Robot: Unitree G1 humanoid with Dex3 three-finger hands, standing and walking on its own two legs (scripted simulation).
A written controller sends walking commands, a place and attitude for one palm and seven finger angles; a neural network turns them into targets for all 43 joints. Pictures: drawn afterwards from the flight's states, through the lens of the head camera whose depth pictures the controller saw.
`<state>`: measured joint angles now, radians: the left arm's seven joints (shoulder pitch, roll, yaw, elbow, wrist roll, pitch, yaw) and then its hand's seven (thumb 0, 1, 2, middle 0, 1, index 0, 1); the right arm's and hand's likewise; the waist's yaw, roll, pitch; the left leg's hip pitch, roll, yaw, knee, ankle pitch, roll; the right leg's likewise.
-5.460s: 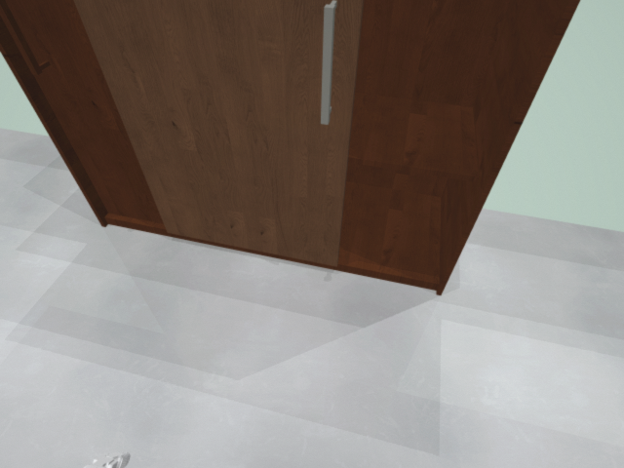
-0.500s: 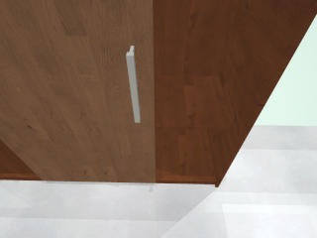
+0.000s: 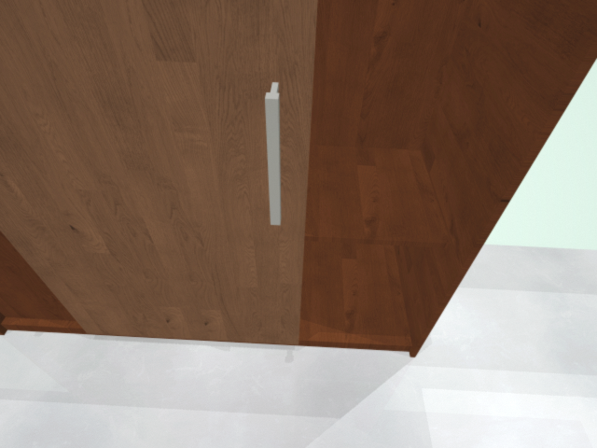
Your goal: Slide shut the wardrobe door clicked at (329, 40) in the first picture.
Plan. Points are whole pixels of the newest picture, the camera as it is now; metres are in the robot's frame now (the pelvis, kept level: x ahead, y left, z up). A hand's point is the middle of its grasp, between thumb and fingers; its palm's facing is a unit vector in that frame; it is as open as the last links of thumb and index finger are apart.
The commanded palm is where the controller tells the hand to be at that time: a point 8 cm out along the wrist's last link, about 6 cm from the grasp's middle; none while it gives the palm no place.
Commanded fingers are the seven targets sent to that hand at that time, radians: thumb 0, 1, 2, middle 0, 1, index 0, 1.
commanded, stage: look again from close up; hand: left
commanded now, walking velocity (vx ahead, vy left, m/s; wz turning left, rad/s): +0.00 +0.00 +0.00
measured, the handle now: (275, 161) +0.57 +0.08 +0.08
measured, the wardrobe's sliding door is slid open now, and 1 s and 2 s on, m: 0.40 0.40 0.40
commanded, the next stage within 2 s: none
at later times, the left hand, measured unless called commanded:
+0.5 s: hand out of the picture -0.02 +0.15 -0.17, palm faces +0.03 -0.99 -0.15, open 7.4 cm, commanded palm none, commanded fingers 0.00 0.90 0.90 -0.20 -0.30 -0.20 -0.30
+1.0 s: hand out of the picture +0.00 +0.15 -0.17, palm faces +0.04 -0.99 -0.15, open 7.4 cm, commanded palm none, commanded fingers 0.00 0.90 0.90 -0.20 -0.30 -0.20 -0.30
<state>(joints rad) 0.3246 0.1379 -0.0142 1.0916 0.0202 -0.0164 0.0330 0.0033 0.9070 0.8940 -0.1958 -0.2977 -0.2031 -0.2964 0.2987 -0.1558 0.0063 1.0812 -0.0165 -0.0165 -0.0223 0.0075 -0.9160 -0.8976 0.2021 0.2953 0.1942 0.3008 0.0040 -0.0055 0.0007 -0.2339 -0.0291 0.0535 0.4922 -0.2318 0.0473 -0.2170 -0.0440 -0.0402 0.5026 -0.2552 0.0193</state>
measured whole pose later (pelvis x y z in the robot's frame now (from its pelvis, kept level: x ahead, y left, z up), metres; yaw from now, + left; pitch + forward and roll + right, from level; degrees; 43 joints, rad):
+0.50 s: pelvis +0.00 +0.00 +0.00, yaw +0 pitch -1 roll +0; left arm 0.35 0.12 -0.01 1.11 0.02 -0.02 0.03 0.00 0.91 0.89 -0.20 -0.30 -0.20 -0.30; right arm 0.30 -0.13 0.01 1.13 -0.01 -0.02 -0.02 0.00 -0.91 -0.90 0.20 0.30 0.19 0.30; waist 0.01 -0.01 0.02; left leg -0.23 -0.03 0.05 0.46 -0.22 0.05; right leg -0.21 -0.04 -0.04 0.47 -0.24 0.02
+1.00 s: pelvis +0.02 -0.01 +0.00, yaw +0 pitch -1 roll +0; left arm 0.34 0.12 -0.01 1.10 0.02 -0.02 0.04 0.00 0.91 0.89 -0.20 -0.30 -0.20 -0.30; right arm 0.30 -0.13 0.01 1.14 -0.01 -0.02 -0.03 0.01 -0.91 -0.90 0.20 0.30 0.19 0.30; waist 0.01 -0.02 0.01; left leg -0.20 -0.02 0.05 0.44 -0.23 0.04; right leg -0.19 -0.03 -0.04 0.45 -0.25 0.01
